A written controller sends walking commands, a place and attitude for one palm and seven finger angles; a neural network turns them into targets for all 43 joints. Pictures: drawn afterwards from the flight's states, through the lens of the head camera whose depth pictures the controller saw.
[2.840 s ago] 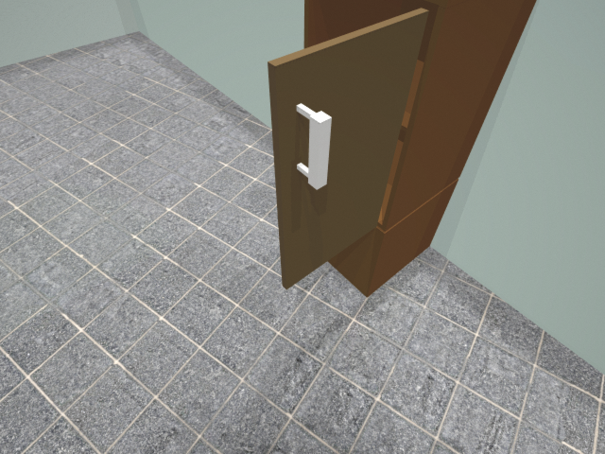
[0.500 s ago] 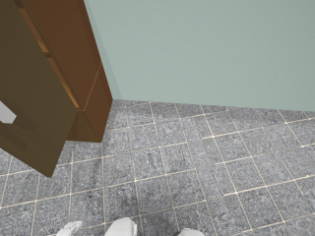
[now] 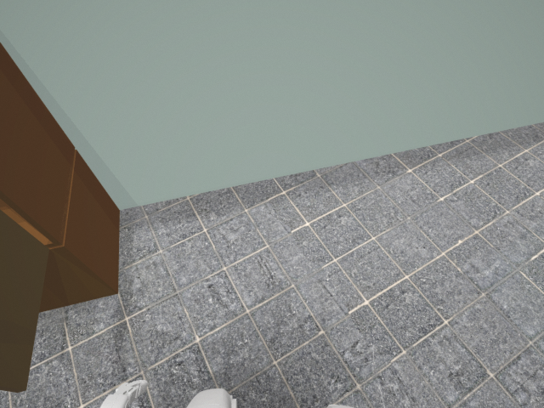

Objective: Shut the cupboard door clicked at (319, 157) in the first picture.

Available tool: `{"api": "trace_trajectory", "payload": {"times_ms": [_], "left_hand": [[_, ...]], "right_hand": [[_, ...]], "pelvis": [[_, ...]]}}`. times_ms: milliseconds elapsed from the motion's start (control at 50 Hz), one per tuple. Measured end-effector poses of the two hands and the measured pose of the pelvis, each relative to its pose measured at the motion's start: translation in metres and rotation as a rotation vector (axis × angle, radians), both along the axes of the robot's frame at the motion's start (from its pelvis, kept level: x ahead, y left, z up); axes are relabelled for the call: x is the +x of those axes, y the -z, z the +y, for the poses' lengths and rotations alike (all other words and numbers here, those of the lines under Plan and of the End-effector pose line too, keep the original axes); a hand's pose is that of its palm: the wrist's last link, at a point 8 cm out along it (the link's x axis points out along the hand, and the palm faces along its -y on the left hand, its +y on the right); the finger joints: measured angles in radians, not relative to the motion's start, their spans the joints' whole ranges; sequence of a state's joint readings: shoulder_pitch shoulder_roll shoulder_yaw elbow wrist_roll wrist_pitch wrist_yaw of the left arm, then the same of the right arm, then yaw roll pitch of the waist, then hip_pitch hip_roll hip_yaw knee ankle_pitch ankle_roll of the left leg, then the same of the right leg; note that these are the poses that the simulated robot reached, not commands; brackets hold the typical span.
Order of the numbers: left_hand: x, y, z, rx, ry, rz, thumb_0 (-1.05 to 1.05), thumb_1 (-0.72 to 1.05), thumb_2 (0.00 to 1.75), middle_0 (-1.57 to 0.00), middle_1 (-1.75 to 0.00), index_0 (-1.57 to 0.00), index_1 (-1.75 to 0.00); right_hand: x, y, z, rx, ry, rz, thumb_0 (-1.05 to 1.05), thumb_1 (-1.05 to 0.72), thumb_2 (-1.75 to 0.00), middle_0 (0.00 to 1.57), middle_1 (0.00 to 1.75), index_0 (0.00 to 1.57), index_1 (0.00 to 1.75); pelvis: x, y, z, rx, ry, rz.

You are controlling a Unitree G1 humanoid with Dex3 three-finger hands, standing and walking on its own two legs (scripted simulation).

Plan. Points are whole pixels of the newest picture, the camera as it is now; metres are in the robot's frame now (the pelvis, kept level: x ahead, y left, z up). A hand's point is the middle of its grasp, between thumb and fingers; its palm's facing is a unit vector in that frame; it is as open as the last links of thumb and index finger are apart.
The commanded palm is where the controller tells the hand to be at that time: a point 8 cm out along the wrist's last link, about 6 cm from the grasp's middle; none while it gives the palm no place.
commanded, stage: walk around to get in front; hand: left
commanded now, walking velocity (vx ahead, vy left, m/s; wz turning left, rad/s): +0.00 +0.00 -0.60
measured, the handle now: out of the picture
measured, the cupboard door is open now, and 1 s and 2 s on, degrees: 90 90 90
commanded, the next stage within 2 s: none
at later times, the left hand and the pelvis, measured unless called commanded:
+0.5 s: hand (179, 385) +0.16 +0.17 -0.15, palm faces -0.27 -0.94 -0.21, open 7.4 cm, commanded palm none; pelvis +0.01 +0.00 +0.01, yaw -18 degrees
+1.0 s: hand (216, 353) +0.22 +0.12 -0.17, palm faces -0.52 -0.83 -0.18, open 7.4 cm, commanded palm none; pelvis +0.05 -0.01 +0.01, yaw -36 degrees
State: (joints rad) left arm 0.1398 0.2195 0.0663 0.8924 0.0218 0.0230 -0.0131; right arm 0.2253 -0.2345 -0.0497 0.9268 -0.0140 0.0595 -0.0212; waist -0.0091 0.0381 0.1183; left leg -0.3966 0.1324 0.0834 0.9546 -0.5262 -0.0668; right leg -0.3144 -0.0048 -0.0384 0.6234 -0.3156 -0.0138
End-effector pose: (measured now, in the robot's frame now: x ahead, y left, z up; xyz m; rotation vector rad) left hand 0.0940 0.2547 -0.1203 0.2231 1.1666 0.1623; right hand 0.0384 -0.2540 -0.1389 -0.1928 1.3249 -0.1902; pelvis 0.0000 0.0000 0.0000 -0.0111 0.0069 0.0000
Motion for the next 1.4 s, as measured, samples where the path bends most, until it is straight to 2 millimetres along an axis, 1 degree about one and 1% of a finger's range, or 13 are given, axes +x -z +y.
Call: {"api": "trace_trajectory", "payload": {"times_ms": [100, 240, 340, 440, 560, 640, 800, 900, 960, 1100, 1220, 1320, 1400], "left_hand": [[-0.004, 0.000, -0.007, -0.007, 0.037, 0.057, 0.01, 0.90, 0.89, -0.20, -0.30, -0.20, -0.30], [0.006, 0.020, 0.002, -0.056, 0.087, 0.103, 0.01, 0.90, 0.89, -0.20, -0.30, -0.20, -0.30], [0.031, 0.014, 0.001, -0.070, 0.142, 0.089, 0.01, 0.91, 0.89, -0.20, -0.30, -0.20, -0.30], [0.059, 0.003, -0.016, -0.064, 0.214, 0.066, 0.01, 0.91, 0.89, -0.19, -0.30, -0.20, -0.30], [0.095, 0.001, -0.055, -0.018, 0.349, 0.018, 0.01, 0.91, 0.89, -0.19, -0.30, -0.20, -0.30], [0.103, -0.002, -0.075, 0.010, 0.392, 0.004, 0.01, 0.91, 0.89, -0.19, -0.30, -0.20, -0.30], [0.103, 0.000, -0.090, -0.010, 0.462, 0.080, 0.01, 0.90, 0.89, -0.20, -0.30, -0.20, -0.30], [0.119, 0.016, -0.086, -0.040, 0.496, 0.113, 0.01, 0.90, 0.89, -0.20, -0.30, -0.20, -0.30], [0.135, 0.024, -0.085, -0.050, 0.523, 0.121, 0.01, 0.90, 0.89, -0.20, -0.30, -0.20, -0.30], [0.172, 0.008, -0.105, -0.055, 0.616, 0.092, 0.01, 0.91, 0.89, -0.19, -0.30, -0.20, -0.30], [0.195, -0.001, -0.149, -0.036, 0.746, 0.061, 0.01, 0.91, 0.89, -0.19, -0.30, -0.20, -0.30], [0.205, 0.000, -0.191, -0.015, 0.836, -0.020, 0.01, 0.91, 0.89, -0.19, -0.30, -0.20, -0.30], [0.199, -0.005, -0.202, -0.010, 0.861, -0.003, 0.01, 0.91, 0.89, -0.19, -0.30, -0.20, -0.30]], "right_hand": [[0.009, -0.014, -0.008, -0.023, 0.050, -0.050, 0.01, -0.91, -0.89, 0.20, 0.30, 0.20, 0.30], [0.018, -0.025, 0.005, -0.074, 0.090, -0.156, 0.01, -0.91, -0.90, 0.20, 0.30, 0.20, 0.30], [-0.006, -0.035, 0.018, -0.072, 0.112, -0.115, 0.01, -0.91, -0.89, 0.20, 0.30, 0.20, 0.30], [-0.034, -0.033, 0.018, -0.043, 0.193, -0.071, 0.01, -0.90, -0.89, 0.20, 0.30, 0.20, 0.30], [-0.074, -0.006, -0.001, 0.006, 0.327, -0.036, 0.01, -0.90, -0.89, 0.20, 0.30, 0.20, 0.30], [-0.089, 0.004, -0.017, 0.006, 0.393, 0.012, 0.01, -0.90, -0.89, 0.20, 0.30, 0.20, 0.30], [-0.069, -0.021, -0.032, -0.043, 0.470, -0.080, 0.01, -0.91, -0.90, 0.19, 0.30, 0.19, 0.30], [-0.050, -0.030, -0.025, -0.093, 0.501, -0.153, 0.01, -0.91, -0.90, 0.19, 0.30, 0.19, 0.30], [-0.050, -0.033, -0.014, -0.119, 0.505, -0.165, 0.01, -0.91, -0.90, 0.20, 0.30, 0.20, 0.30], [-0.081, -0.041, 0.015, -0.089, 0.589, -0.097, 0.01, -0.90, -0.89, 0.20, 0.30, 0.20, 0.30], [-0.128, -0.027, 0.029, -0.038, 0.729, -0.044, 0.01, -0.90, -0.89, 0.20, 0.30, 0.20, 0.30], [-0.172, 0.000, 0.029, 0.004, 0.830, 0.020, 0.01, -0.90, -0.89, 0.20, 0.30, 0.20, 0.30], [-0.177, -0.008, 0.018, -0.002, 0.868, 0.030, 0.01, -0.91, -0.89, 0.20, 0.30, 0.20, 0.30]], "pelvis": [[0.001, -0.008, 0.002, 0.013, 0.059, -0.001], [0.008, -0.001, 0.020, -0.011, 0.141, 0.017], [0.011, -0.010, 0.019, -0.020, 0.200, 0.012], [0.014, -0.016, 0.011, -0.025, 0.265, 0.014], [0.015, -0.001, -0.014, 0.010, 0.347, 0.013], [0.013, 0.000, -0.020, 0.007, 0.393, 0.008], [0.023, -0.012, -0.021, 0.020, 0.492, 0.012], [0.039, -0.006, -0.011, 0.003, 0.554, 0.021], [0.045, -0.003, -0.005, -0.007, 0.594, 0.023], [0.051, -0.017, -0.008, -0.026, 0.682, 0.025], [0.048, -0.014, -0.020, -0.025, 0.767, 0.021], [0.040, 0.002, -0.037, -0.002, 0.823, 0.009], [0.044, -0.006, -0.042, 0.001, 0.864, 0.000]]}}
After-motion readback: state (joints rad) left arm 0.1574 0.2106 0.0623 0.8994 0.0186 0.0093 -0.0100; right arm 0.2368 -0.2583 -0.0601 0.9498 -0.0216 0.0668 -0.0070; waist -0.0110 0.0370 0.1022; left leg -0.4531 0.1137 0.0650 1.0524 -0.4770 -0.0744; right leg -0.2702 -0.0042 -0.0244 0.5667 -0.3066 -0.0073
